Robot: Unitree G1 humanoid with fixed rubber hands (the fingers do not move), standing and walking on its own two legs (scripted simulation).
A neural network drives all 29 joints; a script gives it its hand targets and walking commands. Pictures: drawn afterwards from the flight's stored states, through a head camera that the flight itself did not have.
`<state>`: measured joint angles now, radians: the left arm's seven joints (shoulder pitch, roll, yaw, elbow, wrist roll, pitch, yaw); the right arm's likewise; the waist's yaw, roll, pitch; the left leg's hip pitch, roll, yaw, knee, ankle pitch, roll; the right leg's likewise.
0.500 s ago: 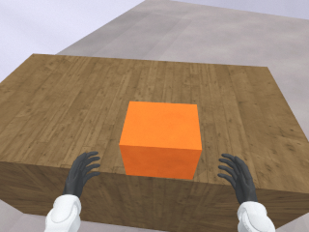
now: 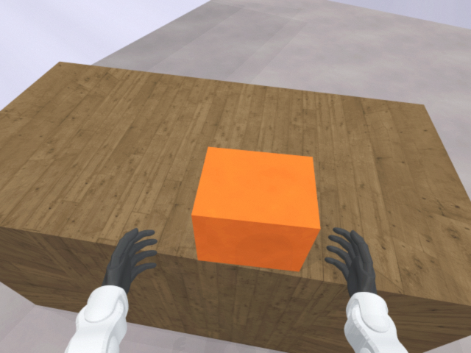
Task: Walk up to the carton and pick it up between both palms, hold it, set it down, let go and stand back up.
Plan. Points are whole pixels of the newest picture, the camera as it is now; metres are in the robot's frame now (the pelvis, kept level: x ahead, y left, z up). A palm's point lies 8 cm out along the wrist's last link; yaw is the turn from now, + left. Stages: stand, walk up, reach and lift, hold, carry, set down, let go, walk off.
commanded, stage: set down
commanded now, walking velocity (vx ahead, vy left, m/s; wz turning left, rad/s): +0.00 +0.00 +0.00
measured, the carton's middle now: (253, 209) +0.38 -0.01 +0.00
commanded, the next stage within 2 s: let go in 1.40 s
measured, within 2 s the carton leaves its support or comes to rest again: neither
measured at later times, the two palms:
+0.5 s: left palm (111, 311) +0.19 +0.23 -0.02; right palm (367, 312) +0.19 -0.18 -0.01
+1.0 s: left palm out of the picture +0.14 +0.20 -0.11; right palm (374, 314) +0.19 -0.20 -0.02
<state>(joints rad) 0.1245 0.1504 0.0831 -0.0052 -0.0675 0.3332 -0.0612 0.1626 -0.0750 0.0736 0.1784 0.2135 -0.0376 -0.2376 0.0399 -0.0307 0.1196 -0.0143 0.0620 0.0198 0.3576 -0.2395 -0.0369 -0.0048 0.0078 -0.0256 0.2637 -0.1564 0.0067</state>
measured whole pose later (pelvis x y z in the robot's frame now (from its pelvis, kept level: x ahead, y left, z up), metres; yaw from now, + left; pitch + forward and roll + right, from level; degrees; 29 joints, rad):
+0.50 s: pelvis -0.01 +0.01 +0.00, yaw -1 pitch -5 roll -1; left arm 0.18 0.24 -0.07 0.29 -0.18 -0.02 0.01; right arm 0.21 -0.08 -0.04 0.31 0.09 -0.09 -0.09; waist 0.05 -0.01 0.06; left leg -0.05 0.03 0.04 0.37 -0.23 -0.01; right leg -0.08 -0.02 0.00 0.33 -0.17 0.01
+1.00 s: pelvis +0.00 +0.00 +0.00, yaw -1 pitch -7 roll -1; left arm 0.22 0.19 0.00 0.50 0.04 0.23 -0.04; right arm 0.14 -0.15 0.05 0.46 -0.01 -0.22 0.02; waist -0.03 -0.06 0.16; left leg 0.01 0.05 0.03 0.34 -0.23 -0.03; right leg -0.02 0.00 -0.01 0.32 -0.19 0.01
